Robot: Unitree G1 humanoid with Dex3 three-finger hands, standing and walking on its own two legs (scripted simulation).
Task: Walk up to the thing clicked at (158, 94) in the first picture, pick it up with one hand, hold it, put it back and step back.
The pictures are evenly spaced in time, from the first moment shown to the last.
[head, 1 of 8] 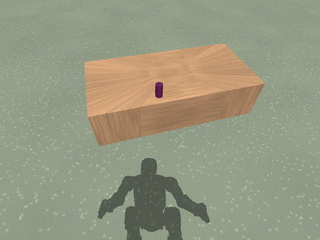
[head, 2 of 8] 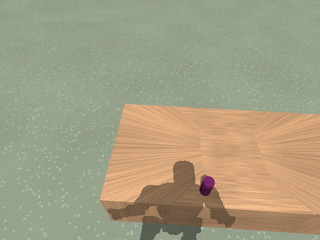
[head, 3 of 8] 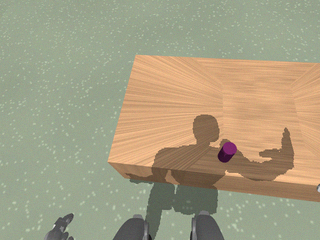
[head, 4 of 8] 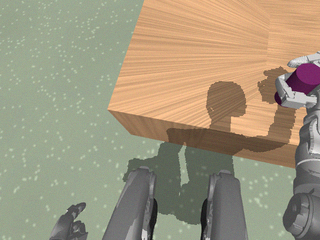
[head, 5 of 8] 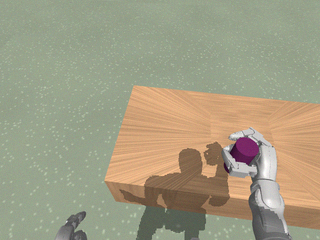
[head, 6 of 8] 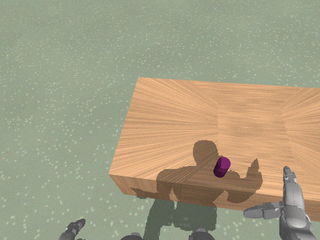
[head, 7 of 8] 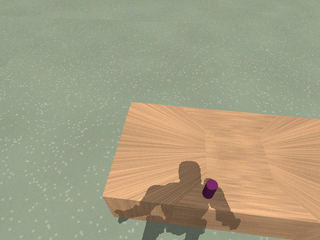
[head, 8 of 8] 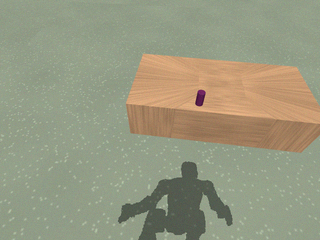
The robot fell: no
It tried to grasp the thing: yes
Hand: right
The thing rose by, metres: 0.40
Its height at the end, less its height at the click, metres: +0.00
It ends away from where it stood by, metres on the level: 0.00
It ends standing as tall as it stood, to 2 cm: yes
